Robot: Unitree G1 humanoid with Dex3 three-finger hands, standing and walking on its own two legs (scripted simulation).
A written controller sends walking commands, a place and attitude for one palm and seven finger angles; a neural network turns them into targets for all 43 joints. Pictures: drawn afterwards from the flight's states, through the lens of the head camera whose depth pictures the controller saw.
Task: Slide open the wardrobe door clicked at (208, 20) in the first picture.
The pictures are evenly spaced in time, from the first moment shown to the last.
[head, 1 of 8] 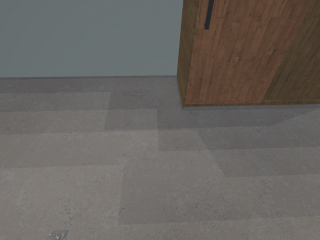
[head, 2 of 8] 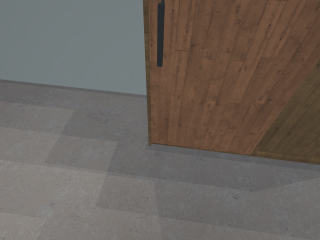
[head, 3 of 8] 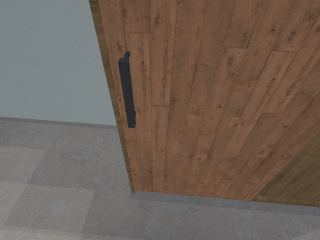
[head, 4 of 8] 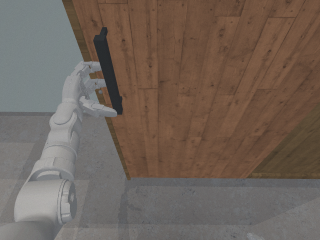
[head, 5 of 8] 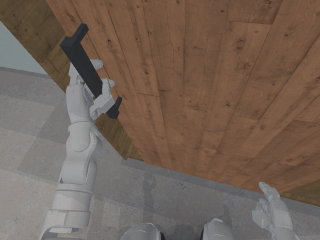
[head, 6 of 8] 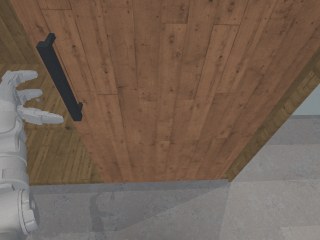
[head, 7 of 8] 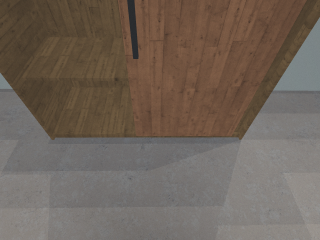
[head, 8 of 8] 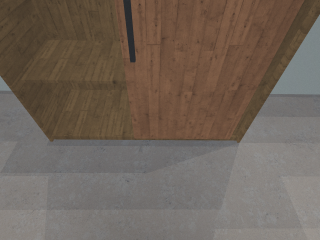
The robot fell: no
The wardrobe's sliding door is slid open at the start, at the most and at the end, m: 0.00 0.62 0.62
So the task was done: yes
